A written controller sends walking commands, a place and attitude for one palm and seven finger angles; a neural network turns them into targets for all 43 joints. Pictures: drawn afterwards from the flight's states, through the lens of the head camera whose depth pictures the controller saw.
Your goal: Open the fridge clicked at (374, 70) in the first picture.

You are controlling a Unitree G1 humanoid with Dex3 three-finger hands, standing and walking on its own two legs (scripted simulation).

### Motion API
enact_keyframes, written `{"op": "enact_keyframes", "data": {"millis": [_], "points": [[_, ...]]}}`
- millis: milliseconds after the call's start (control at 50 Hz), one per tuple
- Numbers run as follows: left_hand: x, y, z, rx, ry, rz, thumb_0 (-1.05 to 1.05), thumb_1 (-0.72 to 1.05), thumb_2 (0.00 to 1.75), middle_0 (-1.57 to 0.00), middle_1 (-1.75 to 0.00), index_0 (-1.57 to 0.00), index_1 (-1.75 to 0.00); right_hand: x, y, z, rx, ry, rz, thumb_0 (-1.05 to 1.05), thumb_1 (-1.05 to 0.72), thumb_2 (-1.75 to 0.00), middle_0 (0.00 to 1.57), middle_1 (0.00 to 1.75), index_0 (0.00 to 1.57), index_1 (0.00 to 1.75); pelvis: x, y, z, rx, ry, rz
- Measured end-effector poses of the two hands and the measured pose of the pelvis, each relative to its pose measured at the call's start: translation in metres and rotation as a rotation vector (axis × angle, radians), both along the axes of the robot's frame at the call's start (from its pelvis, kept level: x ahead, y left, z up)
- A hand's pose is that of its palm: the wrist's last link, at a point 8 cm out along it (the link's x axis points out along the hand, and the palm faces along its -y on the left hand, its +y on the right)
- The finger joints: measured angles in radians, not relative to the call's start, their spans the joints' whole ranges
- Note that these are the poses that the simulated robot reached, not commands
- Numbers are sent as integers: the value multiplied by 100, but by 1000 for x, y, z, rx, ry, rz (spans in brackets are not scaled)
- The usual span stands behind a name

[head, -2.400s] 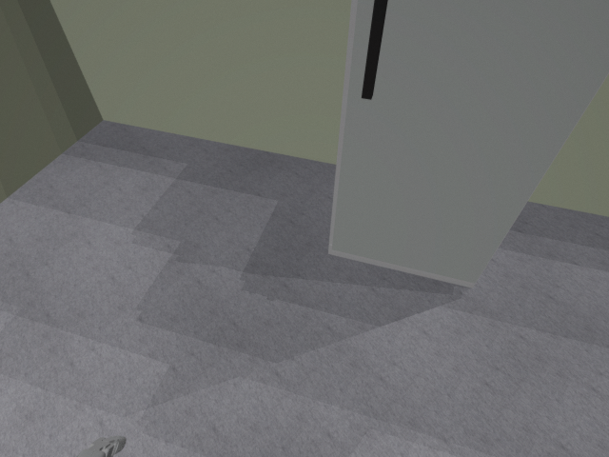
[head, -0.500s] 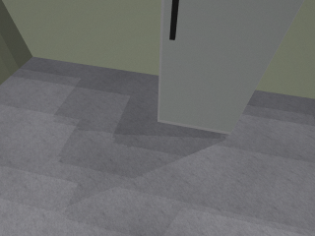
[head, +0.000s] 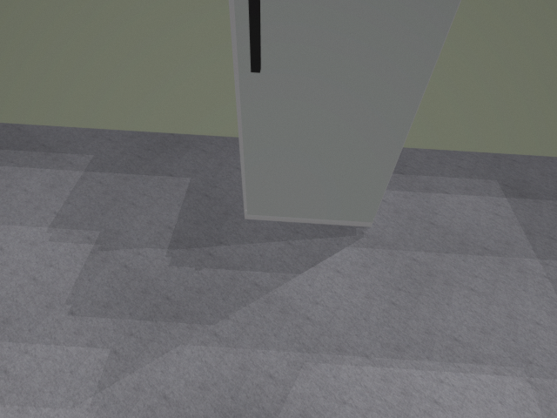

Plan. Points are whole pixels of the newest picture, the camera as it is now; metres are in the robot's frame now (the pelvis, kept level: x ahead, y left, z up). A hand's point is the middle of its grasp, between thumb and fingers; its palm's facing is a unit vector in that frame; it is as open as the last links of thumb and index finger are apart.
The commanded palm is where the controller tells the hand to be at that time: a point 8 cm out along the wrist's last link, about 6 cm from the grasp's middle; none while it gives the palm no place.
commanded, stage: take the last steps up to it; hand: left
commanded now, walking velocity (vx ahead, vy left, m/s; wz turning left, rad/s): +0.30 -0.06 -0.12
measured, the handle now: out of the picture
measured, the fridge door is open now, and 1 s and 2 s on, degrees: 0 0 0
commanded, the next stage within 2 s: come to a stop and stand still in 1.18 s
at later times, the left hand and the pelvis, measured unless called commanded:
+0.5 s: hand out of the picture +0.06 +0.18 -0.20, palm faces +0.02 -0.99 -0.10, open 7.3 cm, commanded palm none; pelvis +0.14 +0.02 -0.02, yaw -4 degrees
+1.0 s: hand (230, 260) +0.46 +0.12 -0.17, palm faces -0.03 -0.98 -0.17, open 7.3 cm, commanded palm none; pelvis +0.34 -0.04 -0.01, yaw -1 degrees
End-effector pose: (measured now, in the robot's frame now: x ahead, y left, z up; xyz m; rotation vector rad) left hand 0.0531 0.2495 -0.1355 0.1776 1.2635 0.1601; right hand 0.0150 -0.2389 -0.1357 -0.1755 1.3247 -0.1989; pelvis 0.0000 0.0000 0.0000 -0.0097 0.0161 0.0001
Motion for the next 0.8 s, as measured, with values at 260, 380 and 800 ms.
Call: {"op": "enact_keyframes", "data": {"millis": [260, 380, 800], "points": [[-9, -41, -8, -34, 78, 25, 0, 91, 90, -19, -29, -20, -30, 38, -20, -7, 35, 28, -26, 1, -91, -90, 20, 30, 20, 30, 54, -19, -3, -9, -5, -37], [-24, -45, -20, -102, 260, 50, 0, 91, 90, -20, -30, -20, -30, 114, -8, 4, 7, -61, -7, 1, -91, -90, 20, 30, 19, 30, 96, -5, -6, -15, 1, -40], [291, -18, 3, -58, -74, -74, 0, 91, 90, -19, -29, -20, -30, 154, 48, 5, 85, 167, -153, 0, -92, -90, 20, 30, 20, 30, 254, 6, 7, 11, -15, -47]]}}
